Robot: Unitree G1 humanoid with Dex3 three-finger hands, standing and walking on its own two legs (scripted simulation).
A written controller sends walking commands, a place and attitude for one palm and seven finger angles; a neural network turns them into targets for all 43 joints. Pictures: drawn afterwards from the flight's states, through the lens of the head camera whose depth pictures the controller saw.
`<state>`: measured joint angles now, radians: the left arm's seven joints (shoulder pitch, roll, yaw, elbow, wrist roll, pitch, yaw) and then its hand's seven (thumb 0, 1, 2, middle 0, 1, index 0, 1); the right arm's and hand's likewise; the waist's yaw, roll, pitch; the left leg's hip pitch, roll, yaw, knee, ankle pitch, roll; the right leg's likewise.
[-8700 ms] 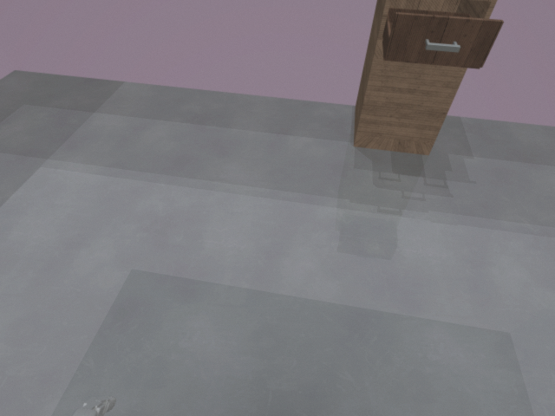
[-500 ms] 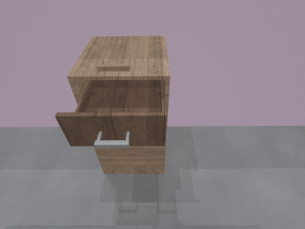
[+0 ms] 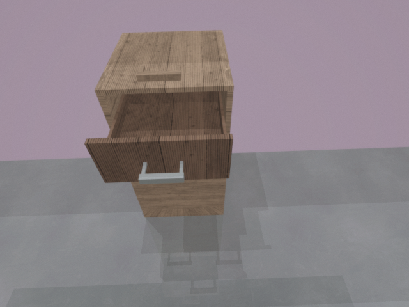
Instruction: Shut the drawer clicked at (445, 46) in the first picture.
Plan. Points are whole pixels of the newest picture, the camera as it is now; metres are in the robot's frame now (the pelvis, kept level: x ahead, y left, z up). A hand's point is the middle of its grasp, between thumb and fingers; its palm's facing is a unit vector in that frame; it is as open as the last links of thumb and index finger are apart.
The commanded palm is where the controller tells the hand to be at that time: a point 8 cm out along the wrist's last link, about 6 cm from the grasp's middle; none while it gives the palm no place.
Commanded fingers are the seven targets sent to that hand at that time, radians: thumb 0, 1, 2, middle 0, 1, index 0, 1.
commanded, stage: come to a stop and stand still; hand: left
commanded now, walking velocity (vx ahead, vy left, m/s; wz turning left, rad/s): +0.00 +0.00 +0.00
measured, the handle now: (162, 171) +0.47 +0.14 -0.06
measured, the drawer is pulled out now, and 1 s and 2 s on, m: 0.22 0.22 0.22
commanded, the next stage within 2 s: look again from close up in 0.02 s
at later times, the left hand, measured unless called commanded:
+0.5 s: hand out of the picture +0.02 +0.14 -0.17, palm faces +0.01 -0.99 -0.15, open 7.4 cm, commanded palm none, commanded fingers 0.00 0.90 0.90 -0.20 -0.30 -0.20 -0.30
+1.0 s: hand out of the picture +0.06 +0.14 -0.18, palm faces +0.02 -0.98 -0.17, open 7.4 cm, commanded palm none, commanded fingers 0.00 0.90 0.90 -0.20 -0.30 -0.20 -0.30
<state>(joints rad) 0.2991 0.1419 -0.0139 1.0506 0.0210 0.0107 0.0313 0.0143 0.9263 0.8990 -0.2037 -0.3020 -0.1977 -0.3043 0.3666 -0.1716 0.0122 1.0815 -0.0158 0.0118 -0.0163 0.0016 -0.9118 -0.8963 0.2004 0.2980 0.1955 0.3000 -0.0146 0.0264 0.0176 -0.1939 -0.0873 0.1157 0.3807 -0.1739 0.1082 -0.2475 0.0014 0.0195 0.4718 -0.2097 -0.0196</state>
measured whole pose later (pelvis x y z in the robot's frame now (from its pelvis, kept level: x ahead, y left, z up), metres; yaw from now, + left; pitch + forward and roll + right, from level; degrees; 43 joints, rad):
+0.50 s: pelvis +0.04 +0.00 +0.00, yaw +0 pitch -1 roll +0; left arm 0.31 0.11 -0.04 1.13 0.01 -0.01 0.04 0.02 0.92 0.90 -0.20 -0.30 -0.20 -0.30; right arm 0.27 -0.16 0.03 1.11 -0.01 -0.03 -0.04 0.00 -0.92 -0.90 0.20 0.30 0.20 0.30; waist 0.00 0.01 0.03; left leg -0.14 -0.07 0.10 0.37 -0.23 0.10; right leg -0.18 0.02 0.01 0.42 -0.23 -0.01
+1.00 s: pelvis +0.08 -0.02 +0.00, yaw +2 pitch +0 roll +1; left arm 0.31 0.14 -0.02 1.12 0.02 0.00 0.03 0.01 0.92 0.90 -0.20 -0.30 -0.19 -0.30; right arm 0.34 -0.13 0.02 1.15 -0.02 -0.03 -0.04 0.00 -0.91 -0.90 0.20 0.30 0.20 0.30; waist -0.01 -0.02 0.01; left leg -0.11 -0.09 0.07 0.39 -0.29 0.09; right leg -0.16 0.00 -0.01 0.51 -0.35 -0.03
